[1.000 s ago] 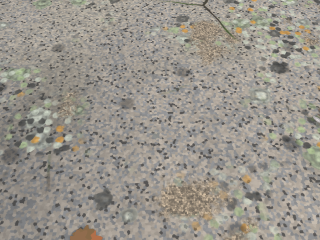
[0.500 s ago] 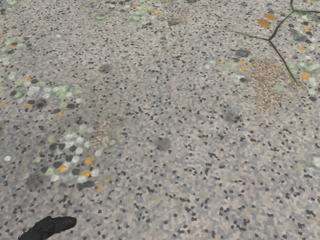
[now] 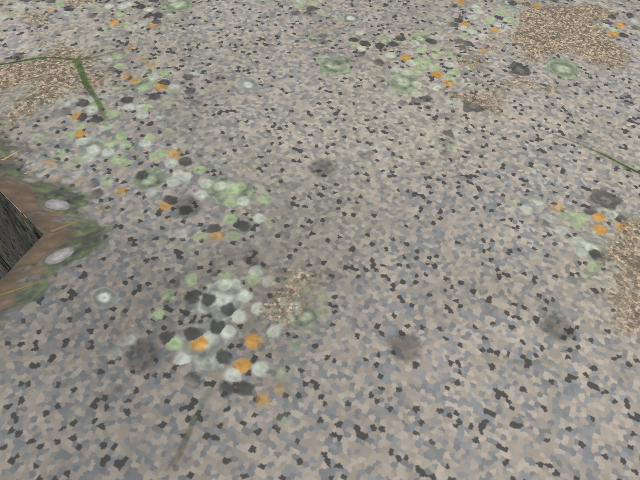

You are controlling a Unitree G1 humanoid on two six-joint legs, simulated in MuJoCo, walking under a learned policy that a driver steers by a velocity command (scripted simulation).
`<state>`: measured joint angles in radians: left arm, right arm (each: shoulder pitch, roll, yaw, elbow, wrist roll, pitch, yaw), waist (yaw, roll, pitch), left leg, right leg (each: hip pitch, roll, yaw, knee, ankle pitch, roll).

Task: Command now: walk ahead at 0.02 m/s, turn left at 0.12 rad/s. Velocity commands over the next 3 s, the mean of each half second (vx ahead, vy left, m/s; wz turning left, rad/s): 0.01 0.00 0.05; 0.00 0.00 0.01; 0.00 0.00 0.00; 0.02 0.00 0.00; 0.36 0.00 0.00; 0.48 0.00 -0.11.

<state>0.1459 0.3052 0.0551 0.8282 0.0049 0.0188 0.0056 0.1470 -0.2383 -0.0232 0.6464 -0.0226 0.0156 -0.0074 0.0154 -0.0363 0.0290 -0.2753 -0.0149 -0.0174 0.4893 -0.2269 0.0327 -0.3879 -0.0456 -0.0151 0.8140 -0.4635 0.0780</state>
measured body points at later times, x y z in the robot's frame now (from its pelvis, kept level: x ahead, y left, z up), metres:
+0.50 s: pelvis +0.01 -0.02 +0.00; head +0.01 -0.02 +0.45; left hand +0.10 +0.24 -0.14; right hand +0.11 -0.28 -0.13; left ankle +0.02 +0.10 -0.74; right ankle +0.00 -0.15 -0.74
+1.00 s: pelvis +0.01 -0.02 +0.00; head +0.02 -0.02 +0.45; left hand +0.05 +0.23 -0.15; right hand +0.06 -0.28 -0.15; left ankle +0.02 +0.10 -0.74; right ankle +0.00 -0.15 -0.74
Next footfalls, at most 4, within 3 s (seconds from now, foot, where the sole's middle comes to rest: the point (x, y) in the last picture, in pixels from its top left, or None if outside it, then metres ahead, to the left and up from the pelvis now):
0.12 right None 0.04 -0.15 -0.78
2.60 right None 0.45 -0.13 -0.78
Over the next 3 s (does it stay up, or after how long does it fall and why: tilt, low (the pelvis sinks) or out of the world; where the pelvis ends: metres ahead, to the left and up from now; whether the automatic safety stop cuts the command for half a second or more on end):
stays up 0.48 -0.04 0.01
